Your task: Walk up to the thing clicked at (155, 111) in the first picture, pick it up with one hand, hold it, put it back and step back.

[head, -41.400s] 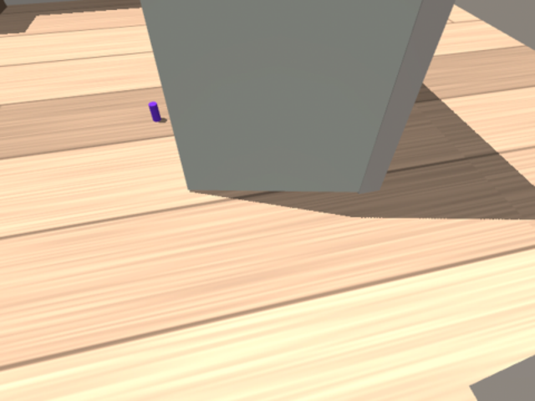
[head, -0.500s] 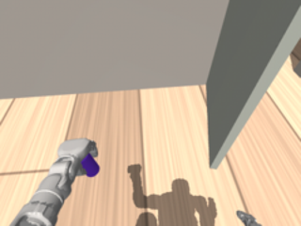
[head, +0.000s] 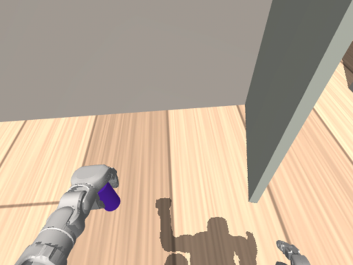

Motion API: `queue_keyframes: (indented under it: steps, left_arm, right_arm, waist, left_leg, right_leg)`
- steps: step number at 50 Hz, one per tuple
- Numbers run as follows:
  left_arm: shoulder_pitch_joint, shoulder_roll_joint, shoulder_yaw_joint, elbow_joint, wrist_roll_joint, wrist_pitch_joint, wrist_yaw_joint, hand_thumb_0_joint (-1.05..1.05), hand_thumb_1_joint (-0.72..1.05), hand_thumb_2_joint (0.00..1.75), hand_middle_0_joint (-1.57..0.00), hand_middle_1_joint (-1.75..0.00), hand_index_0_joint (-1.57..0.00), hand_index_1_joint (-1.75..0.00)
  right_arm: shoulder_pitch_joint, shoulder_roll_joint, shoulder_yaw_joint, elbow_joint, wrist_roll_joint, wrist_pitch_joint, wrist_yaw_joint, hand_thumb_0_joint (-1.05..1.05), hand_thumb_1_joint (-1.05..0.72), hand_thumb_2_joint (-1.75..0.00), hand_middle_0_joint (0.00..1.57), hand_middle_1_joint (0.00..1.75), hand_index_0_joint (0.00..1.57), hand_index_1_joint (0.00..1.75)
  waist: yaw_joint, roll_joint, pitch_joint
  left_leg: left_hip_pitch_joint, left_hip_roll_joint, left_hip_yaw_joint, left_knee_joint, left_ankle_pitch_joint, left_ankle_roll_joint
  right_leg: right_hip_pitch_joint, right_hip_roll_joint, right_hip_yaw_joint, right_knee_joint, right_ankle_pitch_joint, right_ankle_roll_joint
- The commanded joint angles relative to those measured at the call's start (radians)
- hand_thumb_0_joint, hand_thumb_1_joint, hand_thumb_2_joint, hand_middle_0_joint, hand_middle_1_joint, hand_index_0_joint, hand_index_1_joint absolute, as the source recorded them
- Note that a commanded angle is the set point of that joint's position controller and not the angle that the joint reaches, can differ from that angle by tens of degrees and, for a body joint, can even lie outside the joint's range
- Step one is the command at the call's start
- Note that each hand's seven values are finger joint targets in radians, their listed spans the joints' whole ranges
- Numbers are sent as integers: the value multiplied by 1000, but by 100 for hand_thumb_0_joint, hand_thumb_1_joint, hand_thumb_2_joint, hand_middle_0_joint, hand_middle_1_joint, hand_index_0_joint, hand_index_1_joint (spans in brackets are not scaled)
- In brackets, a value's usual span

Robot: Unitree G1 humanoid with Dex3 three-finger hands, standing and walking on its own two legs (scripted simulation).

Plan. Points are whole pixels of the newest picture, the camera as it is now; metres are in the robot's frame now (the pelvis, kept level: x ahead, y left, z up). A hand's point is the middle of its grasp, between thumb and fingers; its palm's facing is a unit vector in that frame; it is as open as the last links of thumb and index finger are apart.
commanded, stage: hold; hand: left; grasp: from above
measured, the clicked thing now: (105, 194) +0.32 +0.22 -0.08
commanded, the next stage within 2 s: crouch in 1.02 s
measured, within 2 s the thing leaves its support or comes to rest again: neither
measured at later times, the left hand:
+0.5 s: hand (94, 198) +0.28 +0.22 -0.02, palm faces -0.42 -0.06 -0.90, open 7.8 cm
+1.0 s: hand (92, 193) +0.29 +0.22 -0.02, palm faces -0.42 -0.06 -0.91, open 7.8 cm
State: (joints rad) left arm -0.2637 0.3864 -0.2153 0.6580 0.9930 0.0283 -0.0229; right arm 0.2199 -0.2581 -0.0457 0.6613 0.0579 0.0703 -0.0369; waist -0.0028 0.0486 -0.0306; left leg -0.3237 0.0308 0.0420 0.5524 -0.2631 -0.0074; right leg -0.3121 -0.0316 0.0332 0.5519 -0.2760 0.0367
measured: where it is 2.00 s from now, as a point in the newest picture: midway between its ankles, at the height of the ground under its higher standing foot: outside the picture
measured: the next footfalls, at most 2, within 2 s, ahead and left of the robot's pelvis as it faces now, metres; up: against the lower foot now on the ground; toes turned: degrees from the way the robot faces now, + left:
none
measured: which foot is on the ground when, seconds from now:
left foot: down 0.00-1.00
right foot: down 0.00-1.00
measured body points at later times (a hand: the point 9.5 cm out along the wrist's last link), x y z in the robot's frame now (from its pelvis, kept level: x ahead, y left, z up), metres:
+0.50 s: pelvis -0.01 +0.00 +0.00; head -0.01 -0.03 +0.45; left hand +0.30 +0.22 +0.03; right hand +0.14 -0.25 -0.11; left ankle +0.01 +0.12 -0.73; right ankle +0.01 -0.14 -0.73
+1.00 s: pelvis +0.00 +0.00 +0.01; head +0.00 -0.02 +0.46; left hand +0.31 +0.23 +0.03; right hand +0.15 -0.25 -0.11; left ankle +0.01 +0.12 -0.73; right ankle +0.01 -0.14 -0.73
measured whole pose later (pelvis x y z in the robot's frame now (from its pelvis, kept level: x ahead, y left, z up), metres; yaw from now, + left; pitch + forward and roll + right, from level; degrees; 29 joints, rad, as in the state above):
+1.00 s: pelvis +0.00 +0.00 +0.01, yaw +0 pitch +0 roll +0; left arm -0.24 0.40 -0.21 0.59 0.98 0.03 -0.06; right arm 0.19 -0.25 -0.03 0.67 0.07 0.08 -0.06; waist 0.01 0.05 -0.01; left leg -0.25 0.03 0.05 0.47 -0.22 -0.01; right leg -0.24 -0.03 0.04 0.48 -0.24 0.04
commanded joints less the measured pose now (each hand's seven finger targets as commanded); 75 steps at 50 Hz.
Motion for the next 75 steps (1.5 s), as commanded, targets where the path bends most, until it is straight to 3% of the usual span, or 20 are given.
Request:
queue_keyframes:
  steps: [1, 15, 17, 18, 20, 25, 32, 36, 38, 41, 43, 45, 54, 56, 58, 65, 67, 68, 70, 75]
  left_arm:
    - [-340, 198, 95, -200, 1, 0, 39, 0, 62, 66, -99, -61, -101, -59]
    - [-312, 217, 115, -263, -10, -6, 14, 0, 62, 66, -99, -63, -101, -61]
    - [-287, 221, 125, -254, -10, -5, 12, 0, 62, 65, -99, -62, -101, -60]
    - [-314, 205, 103, -301, -11, -8, 6, 0, 62, 66, -98, -63, -101, -61]
    - [-303, 227, 121, -289, -11, -7, 4, 0, 63, 65, -99, -62, -102, -60]
    - [-288, 193, 88, -289, -24, -2, -7, 0, 62, 64, -99, -62, -101, -59]
    - [-257, 215, 110, -274, -11, -11, -11, 0, 56, 63, -95, -61, -97, -59]
    - [-315, 215, 104, -291, -5, -14, -3, 0, 59, 66, -98, -61, -100, -60]
    - [-338, 241, 131, -296, -2, -17, 9, 0, 57, 66, -97, -59, -98, -58]
    - [-364, 230, 121, -297, 0, -15, 22, 0, 56, 65, -95, -61, -97, -59]
    - [-315, 236, 136, -261, 2, -7, 26, 0, 56, 64, -95, -60, -97, -59]
    - [-316, 190, 92, -262, -6, -1, 18, 0, 57, 66, -95, -63, -97, -61]
    - [-248, 204, 97, -253, -27, -17, -19, 0, 57, 64, -97, -60, -99, -58]
    - [-291, 224, 115, -253, -20, -25, -9, 0, 62, 57, -97, -67, -102, -62]
    - [-293, 230, 125, -253, -10, -30, 8, 0, 55, 53, -90, -61, -94, -57]
    - [-257, 176, 116, -116, 41, -46, 115, 0, 56, 54, -92, -59, -96, -55]
    - [-276, 155, 96, -80, 61, -51, 150, 0, 55, 55, -93, -57, -96, -54]
    - [-296, 171, 105, -33, 69, -52, 171, 0, 58, 52, -94, -58, -97, -54]
    - [-345, 143, 77, 17, 74, -57, 202, 0, 60, 54, -96, -59, -99, -56]
    - [-412, 119, 74, 154, 126, -82, 297, 0, 62, 53, -97, -60, -101, -56]
  right_arm:
    - [-82, -129, -36, -135, 0, -42, -9, 0, -90, -90, 20, 30, 20, 30]
    - [-132, -123, -24, -150, 6, -47, -16, 0, -91, -90, 20, 30, 20, 30]
    - [-133, -122, -22, -150, 6, -48, -19, 0, -91, -90, 20, 30, 20, 30]
    - [-132, -117, -21, -150, 5, -49, -18, 0, -91, -90, 20, 30, 20, 30]
    - [-139, -116, -20, -149, 7, -49, -23, 0, -91, -90, 20, 30, 20, 30]
    - [-144, -116, -15, -149, 11, -48, -26, 0, -91, -90, 20, 30, 20, 30]
    - [-150, -112, -12, -159, 12, -40, -27, 0, -91, -90, 20, 30, 20, 30]
    - [-143, -115, -13, -150, 10, -39, -27, 0, -91, -90, 20, 30, 20, 30]
    - [-134, -117, -17, -141, 9, -37, -29, 0, -91, -90, 20, 30, 20, 30]
    - [-133, -116, -19, -134, 7, -38, -28, 0, -91, -90, 20, 30, 20, 30]
    - [-126, -116, -21, -129, 8, -36, -28, 0, -91, -90, 20, 30, 20, 30]
    - [-125, -114, -23, -134, 9, -35, -26, 0, -91, -90, 20, 30, 20, 30]
    - [-131, -115, -22, -149, 14, -25, -28, 0, -91, -90, 20, 30, 20, 30]
    - [-125, -116, -21, -147, 12, -24, -30, 0, -93, -92, 20, 30, 20, 30]
    - [-120, -118, -23, -147, 13, -22, -30, 0, -90, -90, 20, 30, 20, 30]
    - [-90, -121, -37, -117, 0, -11, -18, 0, -89, -90, 20, 30, 20, 30]
    - [-75, -121, -43, -106, -6, -8, -11, 0, -89, -90, 20, 30, 20, 30]
    - [-66, -126, -45, -93, -11, -6, -9, 0, -89, -90, 20, 30, 20, 30]
    - [-50, -130, -50, -82, -17, -5, -2, 0, -90, -90, 20, 30, 20, 30]
    - [3, -139, -67, -48, -41, -18, 18, 0, -90, -90, 20, 30, 20, 30]
  waist:
    - [-1, -37, -226]
    - [16, -32, -195]
    - [19, -42, -193]
    - [13, -36, -213]
    - [21, -41, -210]
    - [14, -60, -193]
    - [25, -51, -171]
    - [11, -29, -197]
    - [14, -13, -228]
    - [14, -10, -239]
    - [22, -10, -237]
    - [15, -22, -230]
    - [23, -67, -194]
    - [19, -48, -192]
    - [22, -34, -205]
    - [-4, -83, -171]
    - [-12, -90, -182]
    - [-23, -87, -178]
    - [-42, -71, -187]
    - [-63, -51, -287]
  left_leg:
    - [146, -38, 5, -78, 194, 18]
    - [156, -39, 5, -120, 115, 17]
    - [157, -39, 4, -122, 118, 17]
    - [170, -38, 7, -120, 131, 20]
    - [172, -39, 5, -118, 152, 20]
    - [190, -37, 6, -130, 157, 22]
    - [178, -44, 9, -139, 145, 23]
    - [204, -39, 5, -141, 165, 18]
    - [214, -37, 5, -137, 185, 17]
    - [221, -38, 6, -133, 204, 15]
    - [215, -40, 12, -131, 225, 16]
    - [214, -35, 9, -134, 234, 14]
    - [202, -37, 6, -138, 239, 21]
    - [201, -39, 8, -137, 229, 21]
    - [207, -40, 9, -136, 242, 18]
    - [157, -43, 6, -99, 233, 15]
    - [131, -47, 8, -70, 216, 18]
    - [105, -48, 9, -52, 208, 17]
    - [76, -42, 2, -17, 192, 11]
    - [-126, -40, -5, 215, 160, 7]
  right_leg:
    - [38, 59, -29, -89, 173, -37]
    - [50, 56, -25, -130, 84, -38]
    - [55, 57, -26, -131, 86, -37]
    - [58, 55, -23, -129, 104, -36]
    - [64, 56, -26, -129, 121, -34]
    - [65, 57, -26, -140, 127, -34]
    - [64, 50, -23, -150, 112, -36]
    - [69, 56, -26, -140, 134, -40]
    - [77, 57, -26, -136, 153, -41]
    - [85, 58, -28, -135, 169, -41]
    - [96, 56, -28, -136, 190, -40]
    - [93, 60, -33, -135, 199, -41]
    - [104, 55, -34, -145, 206, -39]
    - [95, 53, -31, -148, 198, -39]
    - [94, 55, -31, -139, 206, -43]
    - [39, 53, -41, -112, 200, -40]
    - [16, 46, -38, -96, 196, -36]
    - [-8, 45, -36, -83, 192, -36]
    - [-69, 48, -40, -41, 174, -40]
    - [-273, 46, -39, 167, 149, -47]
